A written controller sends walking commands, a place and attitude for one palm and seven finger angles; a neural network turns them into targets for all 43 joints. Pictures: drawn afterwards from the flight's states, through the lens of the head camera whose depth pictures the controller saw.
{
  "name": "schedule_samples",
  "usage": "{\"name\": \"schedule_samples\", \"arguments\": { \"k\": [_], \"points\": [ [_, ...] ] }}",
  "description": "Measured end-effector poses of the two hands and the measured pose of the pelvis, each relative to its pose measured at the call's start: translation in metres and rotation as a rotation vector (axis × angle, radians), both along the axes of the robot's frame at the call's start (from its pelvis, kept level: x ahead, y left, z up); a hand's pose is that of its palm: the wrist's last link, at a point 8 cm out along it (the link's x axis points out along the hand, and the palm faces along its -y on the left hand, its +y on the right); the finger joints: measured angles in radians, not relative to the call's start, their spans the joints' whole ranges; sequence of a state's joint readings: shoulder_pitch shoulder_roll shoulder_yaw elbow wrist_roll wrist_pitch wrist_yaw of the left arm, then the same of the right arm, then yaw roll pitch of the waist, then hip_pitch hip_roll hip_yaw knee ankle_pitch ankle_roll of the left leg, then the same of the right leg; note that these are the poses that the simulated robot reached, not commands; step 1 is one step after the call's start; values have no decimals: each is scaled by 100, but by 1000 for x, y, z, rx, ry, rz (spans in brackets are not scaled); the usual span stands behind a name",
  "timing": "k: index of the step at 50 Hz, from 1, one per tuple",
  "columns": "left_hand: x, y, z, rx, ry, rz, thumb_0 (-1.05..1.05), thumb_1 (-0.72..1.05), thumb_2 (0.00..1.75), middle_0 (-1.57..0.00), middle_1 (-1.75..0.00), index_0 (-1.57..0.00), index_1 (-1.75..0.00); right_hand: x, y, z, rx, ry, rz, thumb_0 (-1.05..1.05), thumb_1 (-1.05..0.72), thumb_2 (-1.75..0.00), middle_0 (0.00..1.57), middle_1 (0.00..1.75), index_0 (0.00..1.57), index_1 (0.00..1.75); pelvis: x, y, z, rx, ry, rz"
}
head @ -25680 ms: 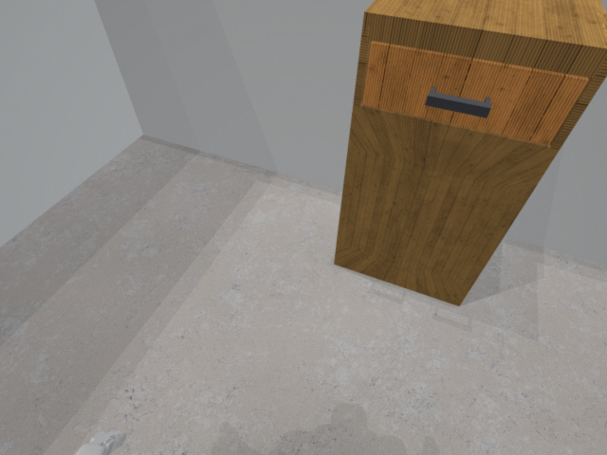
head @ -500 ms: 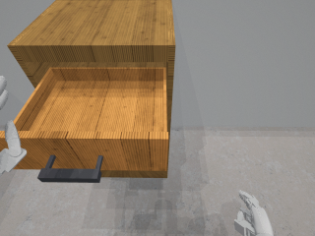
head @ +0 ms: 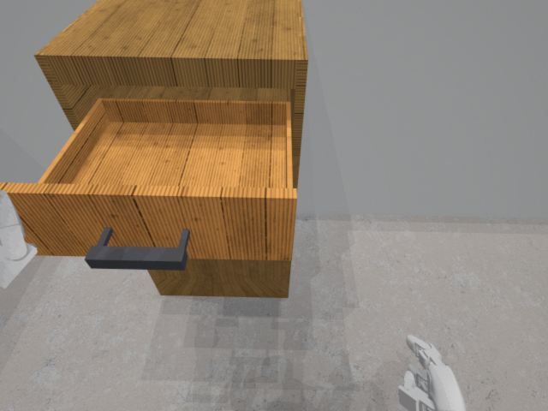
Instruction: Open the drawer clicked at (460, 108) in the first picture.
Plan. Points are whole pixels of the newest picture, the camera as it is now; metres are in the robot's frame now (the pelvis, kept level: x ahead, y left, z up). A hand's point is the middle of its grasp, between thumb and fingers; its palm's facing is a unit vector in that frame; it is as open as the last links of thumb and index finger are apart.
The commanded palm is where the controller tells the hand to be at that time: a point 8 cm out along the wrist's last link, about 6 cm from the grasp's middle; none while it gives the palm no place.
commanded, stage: step back with the hand held close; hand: left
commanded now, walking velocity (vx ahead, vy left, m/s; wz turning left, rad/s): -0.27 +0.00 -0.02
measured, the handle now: (142, 246) +0.33 +0.23 +0.06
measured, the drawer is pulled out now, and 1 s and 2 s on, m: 0.30 0.30 0.30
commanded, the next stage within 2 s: stop stepping back and stand still in 0.42 s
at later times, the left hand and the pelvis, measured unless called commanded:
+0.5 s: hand out of the picture +0.07 +0.20 +0.24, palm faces +0.38 -0.78 -0.50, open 7.4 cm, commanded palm -0.01 +0.26 +0.25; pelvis -0.14 -0.02 +0.01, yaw -2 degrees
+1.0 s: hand out of the picture -0.05 +0.22 +0.23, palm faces +0.46 -0.83 -0.33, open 7.4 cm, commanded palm -0.12 +0.27 +0.25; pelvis -0.25 -0.01 +0.01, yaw +1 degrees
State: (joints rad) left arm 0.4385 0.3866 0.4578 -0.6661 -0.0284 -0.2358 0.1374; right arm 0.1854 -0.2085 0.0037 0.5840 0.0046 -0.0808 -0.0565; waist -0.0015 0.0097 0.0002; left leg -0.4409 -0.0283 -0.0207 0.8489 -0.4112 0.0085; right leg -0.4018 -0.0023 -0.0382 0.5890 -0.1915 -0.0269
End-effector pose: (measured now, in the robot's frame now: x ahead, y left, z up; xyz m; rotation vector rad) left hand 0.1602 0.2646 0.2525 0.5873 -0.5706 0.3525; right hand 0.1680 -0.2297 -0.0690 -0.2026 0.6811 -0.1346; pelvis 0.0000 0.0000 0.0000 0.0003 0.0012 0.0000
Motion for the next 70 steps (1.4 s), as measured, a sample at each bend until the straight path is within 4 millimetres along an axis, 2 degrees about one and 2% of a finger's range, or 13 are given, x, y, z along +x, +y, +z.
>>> {"name": "schedule_samples", "arguments": {
  "k": [7, 11, 15, 20, 25, 32, 40, 46, 50, 56, 62, 65, 70],
  "points": [
    [-38, 13, -8, 35, 38, -11, 1, 88, 90, -21, -30, -21, -31, -37, -7, 8, -86, 27, -16, 1, -90, -90, 21, 30, 20, 30, -32, 7, -1, 3, 13, 34],
    [-64, 17, 0, 63, 38, 21, 2, 88, 90, -21, -30, -21, -31, -57, -1, 9, -70, 19, -1, 1, -90, -90, 20, 30, 20, 30, -49, 5, 3, -5, 12, 19],
    [-88, 5, 14, 72, -15, 26, 2, 88, 90, -21, -30, -21, -31, -73, 5, 6, -13, -7, 24, 1, -90, -90, 20, 30, 20, 30, -68, -2, 4, -11, 14, -4],
    [-102, -17, 9, 49, -11, -14, 1, 89, 90, -21, -30, -21, -31, -96, 0, -4, 44, -24, 35, 1, -90, -90, 21, 30, 20, 30, -108, -15, 1, -22, 11, -28],
    [-123, -24, 1, 52, 98, -55, 1, 88, 90, -21, -30, -21, -31, -139, -15, 6, 36, 7, -25, 1, -90, -90, 21, 30, 20, 30, -144, -18, 10, 24, 26, -28],
    [-187, -12, -5, 69, 109, -75, 1, 88, 90, -22, -30, -22, -31, -203, -33, 18, -97, 24, -65, 1, -90, -90, 21, 30, 20, 30, -187, -7, 6, -8, 50, -9],
    [-248, 13, 14, 24, -33, 67, 1, 88, 90, -21, -30, -22, -31, -265, -19, 16, -53, 43, -58, 1, -90, -90, 20, 30, 20, 30, -216, -8, 15, -21, 2, 11],
    [-249, 9, -8, -77, -24, 74, 1, 89, 90, -20, -30, -21, -31, -280, -16, -5, -18, 64, -22, 1, -90, -90, 21, 30, 20, 30, -242, -14, 4, -23, -11, 0],
    [-252, -1, -15, -114, -2, -6, 2, 89, 90, -21, -30, -21, -31, -288, -18, 1, -39, 83, -28, 1, -90, -90, 21, 30, 20, 30, -252, -10, 6, -16, -20, 9],
    [-268, -4, 1, 12, -31, -66, 2, 88, 90, -21, -30, -21, -31, -292, -15, 13, -71, 12, -73, 1, -90, -90, 21, 30, 20, 30, -256, -2, 4, -16, -22, -14],
    [-266, 7, 24, 64, -57, 9, 1, 88, 90, -21, -30, -21, -31, -294, -3, 13, -4, 24, -42, 1, -90, -90, 20, 30, 20, 30, -255, -8, 16, -40, -13, -10],
    [-258, 5, 13, 33, 4, 46, 1, 89, 90, -21, -30, -21, -31, -290, -4, 6, 24, 28, -30, 1, -90, -90, 21, 30, 20, 30, -254, -15, 13, -32, -10, -17],
    [-246, -15, -18, -32, 105, 6, 1, 89, 90, -21, -30, -21, -31, -282, -20, -10, 14, 66, -16, 1, -90, -90, 21, 30, 20, 30, -255, -22, 3, -32, -13, -11]
  ]
}}
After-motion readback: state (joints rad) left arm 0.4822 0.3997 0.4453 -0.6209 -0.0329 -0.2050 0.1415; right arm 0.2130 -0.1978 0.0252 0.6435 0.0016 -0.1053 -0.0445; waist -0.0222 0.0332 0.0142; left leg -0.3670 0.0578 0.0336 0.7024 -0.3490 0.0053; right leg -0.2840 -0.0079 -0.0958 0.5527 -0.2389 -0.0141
